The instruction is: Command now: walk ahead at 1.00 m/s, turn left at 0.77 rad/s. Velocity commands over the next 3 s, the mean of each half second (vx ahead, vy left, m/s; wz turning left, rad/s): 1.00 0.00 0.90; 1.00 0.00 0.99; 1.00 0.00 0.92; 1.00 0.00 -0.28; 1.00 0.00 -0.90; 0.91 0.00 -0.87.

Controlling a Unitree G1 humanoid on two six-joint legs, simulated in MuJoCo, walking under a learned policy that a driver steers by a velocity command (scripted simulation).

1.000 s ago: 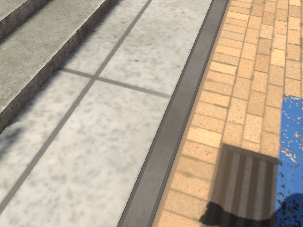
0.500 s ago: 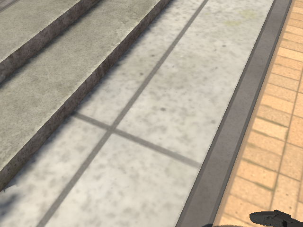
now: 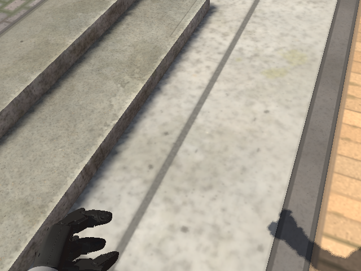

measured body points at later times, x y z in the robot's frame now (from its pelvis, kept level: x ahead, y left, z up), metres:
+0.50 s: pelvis +0.46 +0.04 -0.04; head +0.48 +0.05 +0.41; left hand +0.31 +0.27 -0.17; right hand +0.77 -0.10 -0.10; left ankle +0.56 +0.09 -0.73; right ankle +0.24 -0.18 -0.64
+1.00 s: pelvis +0.83 +0.22 -0.01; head +0.84 +0.23 +0.44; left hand +0.65 +0.44 -0.12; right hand +1.17 +0.21 -0.08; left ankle +0.74 +0.22 -0.53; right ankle +0.94 +0.07 -0.73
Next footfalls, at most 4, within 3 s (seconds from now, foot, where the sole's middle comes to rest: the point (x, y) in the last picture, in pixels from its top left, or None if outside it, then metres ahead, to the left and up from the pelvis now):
0.04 right None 0.23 -0.16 -0.77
0.48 left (139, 247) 0.59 0.11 -0.77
0.86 right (136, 163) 0.97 0.10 -0.77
1.20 left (30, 167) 0.95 0.51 -0.66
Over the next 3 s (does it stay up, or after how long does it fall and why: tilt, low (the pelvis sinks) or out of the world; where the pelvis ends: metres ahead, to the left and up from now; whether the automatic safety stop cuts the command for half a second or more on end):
stays up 1.63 1.88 0.22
